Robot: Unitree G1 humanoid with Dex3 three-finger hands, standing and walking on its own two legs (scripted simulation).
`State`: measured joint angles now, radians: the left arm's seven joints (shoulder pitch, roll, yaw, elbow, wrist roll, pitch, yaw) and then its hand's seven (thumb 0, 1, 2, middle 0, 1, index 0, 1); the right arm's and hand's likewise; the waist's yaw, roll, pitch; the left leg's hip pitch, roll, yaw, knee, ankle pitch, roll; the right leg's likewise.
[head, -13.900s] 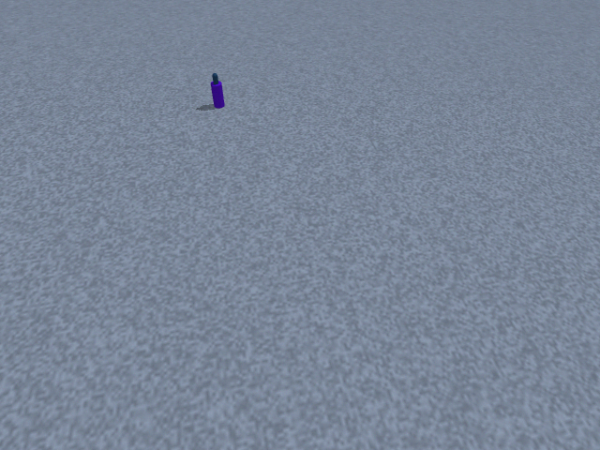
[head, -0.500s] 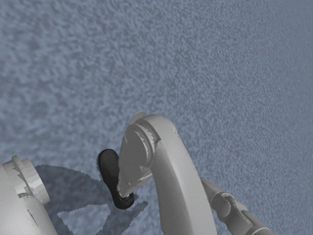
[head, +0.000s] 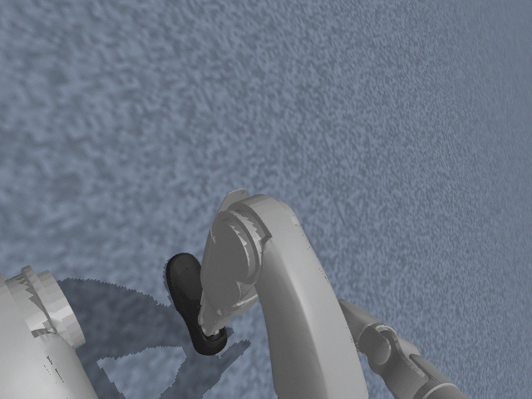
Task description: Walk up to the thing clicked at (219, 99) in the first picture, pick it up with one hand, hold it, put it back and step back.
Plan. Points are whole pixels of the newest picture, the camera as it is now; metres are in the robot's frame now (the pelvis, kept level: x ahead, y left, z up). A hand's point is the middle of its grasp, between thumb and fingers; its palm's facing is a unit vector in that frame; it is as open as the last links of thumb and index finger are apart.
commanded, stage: close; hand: left
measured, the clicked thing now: out of the picture +0.55 +0.33 -0.21
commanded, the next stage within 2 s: settle in 0.48 s
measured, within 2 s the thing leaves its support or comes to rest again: leaves its support in 0.98 s
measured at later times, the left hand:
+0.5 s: hand out of the picture +0.51 +0.33 -0.16, palm faces +0.48 -0.87 -0.04, open 8.2 cm
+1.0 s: hand out of the picture +0.52 +0.34 -0.15, palm faces +0.48 -0.88 -0.02, open 7.0 cm
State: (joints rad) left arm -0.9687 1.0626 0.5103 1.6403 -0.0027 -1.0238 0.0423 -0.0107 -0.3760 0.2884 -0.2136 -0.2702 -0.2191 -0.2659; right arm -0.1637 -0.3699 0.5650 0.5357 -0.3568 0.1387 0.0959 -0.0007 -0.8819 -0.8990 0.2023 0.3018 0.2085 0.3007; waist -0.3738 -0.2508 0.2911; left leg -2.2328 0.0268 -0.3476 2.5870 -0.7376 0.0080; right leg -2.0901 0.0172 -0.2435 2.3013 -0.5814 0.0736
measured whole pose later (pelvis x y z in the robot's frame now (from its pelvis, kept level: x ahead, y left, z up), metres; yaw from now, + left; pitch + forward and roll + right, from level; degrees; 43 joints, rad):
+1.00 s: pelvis +0.00 +0.00 +0.01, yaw +0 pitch +21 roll -18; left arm -1.02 1.08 0.54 1.53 0.01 -0.92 0.01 -0.05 -0.28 0.94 -0.81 -1.18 -1.15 -1.33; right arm -0.11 -0.37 0.55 0.52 -0.33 0.16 0.08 0.00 -0.89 -0.90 0.20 0.30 0.21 0.30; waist -0.38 -0.25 0.30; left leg -2.24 0.03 -0.32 2.56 -0.74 0.01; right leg -2.10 0.01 -0.23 2.29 -0.59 0.07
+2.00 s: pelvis +0.03 -0.01 +0.15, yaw +12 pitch +35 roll -6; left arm -0.69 0.48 0.43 0.75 -0.09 -0.38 -0.08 -0.05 -0.32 0.96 -0.86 -1.28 -1.30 -1.43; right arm 0.12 -0.29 0.04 0.58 -0.03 0.06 0.00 0.01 -0.91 -0.90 0.20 0.30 0.21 0.30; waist -0.12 0.02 -0.16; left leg -1.94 0.03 -0.07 2.03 -0.70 0.01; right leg -1.90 -0.05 -0.05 1.94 -0.65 0.03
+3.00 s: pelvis +0.07 +0.00 +0.38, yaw +15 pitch +14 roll -3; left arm -0.30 0.26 0.22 0.58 -0.14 -0.35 -0.02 -0.04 -0.39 0.95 -0.90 -1.41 -1.41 -1.51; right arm 0.23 -0.21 0.02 0.67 0.00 -0.03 -0.05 0.01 -0.90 -0.90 0.20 0.30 0.21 0.30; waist -0.03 0.01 -0.09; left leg -0.87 0.05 -0.02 1.13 -0.50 0.00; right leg -0.85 -0.03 -0.05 1.05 -0.45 0.02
